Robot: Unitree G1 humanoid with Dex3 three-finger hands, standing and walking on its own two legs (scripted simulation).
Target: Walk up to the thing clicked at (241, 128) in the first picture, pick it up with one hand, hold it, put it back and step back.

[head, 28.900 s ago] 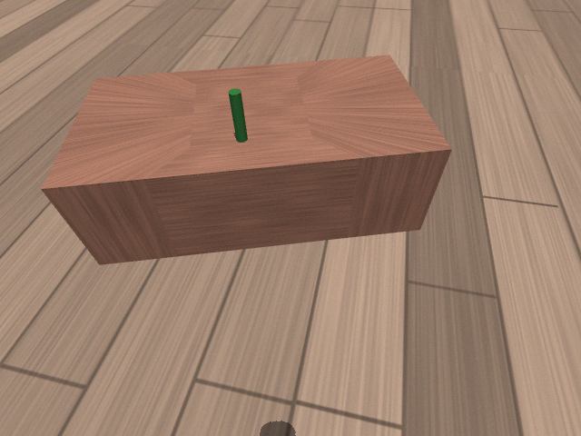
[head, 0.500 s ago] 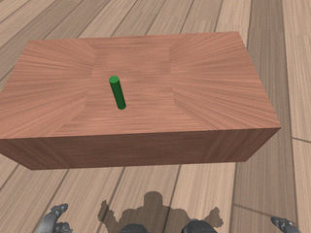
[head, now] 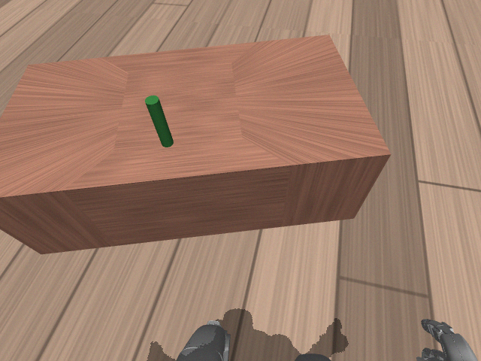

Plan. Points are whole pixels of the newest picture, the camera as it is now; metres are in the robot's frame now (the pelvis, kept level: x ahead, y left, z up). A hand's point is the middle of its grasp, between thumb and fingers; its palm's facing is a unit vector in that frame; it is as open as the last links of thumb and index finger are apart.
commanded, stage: step back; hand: left
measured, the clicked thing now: (160, 123) +0.80 +0.31 -0.20
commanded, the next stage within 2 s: stand in 1.90 s
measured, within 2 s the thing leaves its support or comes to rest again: neither
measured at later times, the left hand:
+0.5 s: hand out of the picture -0.05 +0.25 -0.13, palm faces +0.03 -0.92 -0.39, open 7.4 cm
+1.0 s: hand out of the picture -0.26 +0.24 -0.13, palm faces +0.15 -0.88 -0.45, open 7.4 cm
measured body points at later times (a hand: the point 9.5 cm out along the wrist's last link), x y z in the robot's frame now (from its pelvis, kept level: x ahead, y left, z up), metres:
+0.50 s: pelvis -0.15 -0.03 +0.01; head -0.09 -0.02 +0.45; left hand -0.05 +0.29 -0.11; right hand -0.02 -0.33 -0.10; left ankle -0.09 +0.10 -0.71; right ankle -0.17 -0.16 -0.66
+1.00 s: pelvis -0.31 -0.06 +0.00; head -0.28 -0.06 +0.45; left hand -0.27 +0.29 -0.10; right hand -0.19 -0.36 -0.13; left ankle -0.34 +0.07 -0.72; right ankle -0.20 -0.16 -0.71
